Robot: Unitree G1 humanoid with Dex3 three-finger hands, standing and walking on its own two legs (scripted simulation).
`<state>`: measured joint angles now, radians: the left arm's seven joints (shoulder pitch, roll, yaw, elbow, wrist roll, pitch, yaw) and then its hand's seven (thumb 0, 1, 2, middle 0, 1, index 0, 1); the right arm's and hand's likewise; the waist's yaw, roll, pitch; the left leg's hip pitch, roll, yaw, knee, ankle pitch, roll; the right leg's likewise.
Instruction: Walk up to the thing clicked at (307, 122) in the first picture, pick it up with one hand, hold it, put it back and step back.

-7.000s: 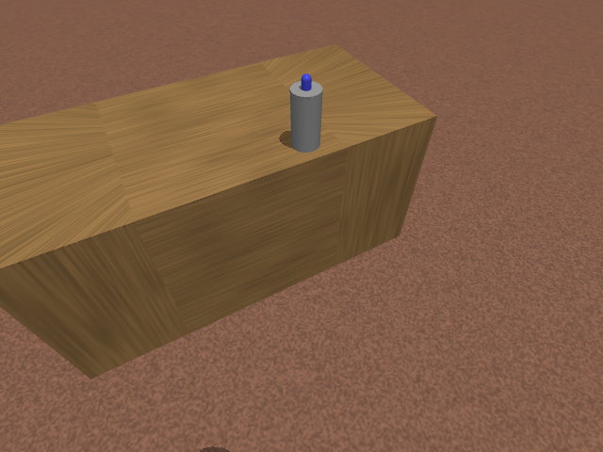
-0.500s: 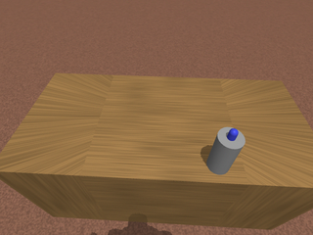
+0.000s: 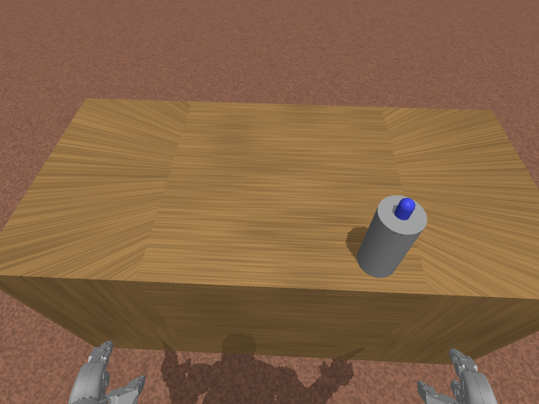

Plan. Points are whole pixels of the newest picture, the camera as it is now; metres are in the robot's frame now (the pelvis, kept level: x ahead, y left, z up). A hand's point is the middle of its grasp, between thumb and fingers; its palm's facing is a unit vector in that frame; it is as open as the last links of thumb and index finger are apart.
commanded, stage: rise first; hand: right
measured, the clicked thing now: (390, 234) +0.43 -0.21 -0.07
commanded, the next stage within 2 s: go down in 1.16 s
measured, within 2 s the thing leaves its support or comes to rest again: neither
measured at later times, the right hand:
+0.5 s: hand (454, 371) +0.19 -0.26 -0.07, palm faces +0.25 +0.90 -0.36, open 16.9 cm
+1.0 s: hand (468, 366) +0.19 -0.25 -0.03, palm faces +0.27 +0.90 -0.35, open 17.4 cm
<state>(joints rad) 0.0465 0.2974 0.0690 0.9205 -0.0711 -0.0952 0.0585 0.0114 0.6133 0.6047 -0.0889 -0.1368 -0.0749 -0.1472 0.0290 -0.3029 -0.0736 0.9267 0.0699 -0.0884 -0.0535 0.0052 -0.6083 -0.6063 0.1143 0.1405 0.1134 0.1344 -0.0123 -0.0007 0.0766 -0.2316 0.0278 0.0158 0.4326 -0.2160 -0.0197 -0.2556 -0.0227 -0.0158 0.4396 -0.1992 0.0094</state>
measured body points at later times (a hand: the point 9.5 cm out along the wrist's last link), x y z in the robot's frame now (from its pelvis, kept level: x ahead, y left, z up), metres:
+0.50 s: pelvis +0.02 +0.01 +0.00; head +0.04 +0.01 +0.45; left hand +0.19 +0.27 -0.09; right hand +0.18 -0.30 -0.05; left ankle +0.01 +0.13 -0.74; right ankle +0.02 -0.12 -0.74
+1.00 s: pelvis +0.02 +0.01 +0.00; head +0.02 +0.02 +0.45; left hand +0.18 +0.27 -0.09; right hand +0.17 -0.30 +0.00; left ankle +0.01 +0.13 -0.74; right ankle +0.02 -0.12 -0.74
